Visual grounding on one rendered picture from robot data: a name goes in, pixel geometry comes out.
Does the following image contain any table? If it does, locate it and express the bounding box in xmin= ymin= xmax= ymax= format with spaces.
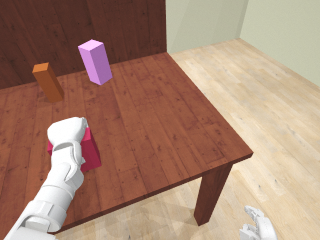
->
xmin=0 ymin=0 xmax=254 ymax=240

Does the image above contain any left robot hand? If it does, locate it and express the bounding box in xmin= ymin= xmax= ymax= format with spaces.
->
xmin=47 ymin=117 xmax=89 ymax=165

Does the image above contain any robot left forearm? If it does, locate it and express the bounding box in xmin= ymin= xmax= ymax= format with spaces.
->
xmin=4 ymin=139 xmax=84 ymax=240

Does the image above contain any left robot upper arm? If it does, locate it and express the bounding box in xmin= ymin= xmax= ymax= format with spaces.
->
xmin=10 ymin=226 xmax=59 ymax=240

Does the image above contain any right robot hand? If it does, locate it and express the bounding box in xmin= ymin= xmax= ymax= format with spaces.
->
xmin=239 ymin=205 xmax=278 ymax=240

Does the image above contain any sponge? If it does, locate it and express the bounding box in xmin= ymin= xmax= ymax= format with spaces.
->
xmin=47 ymin=127 xmax=102 ymax=172

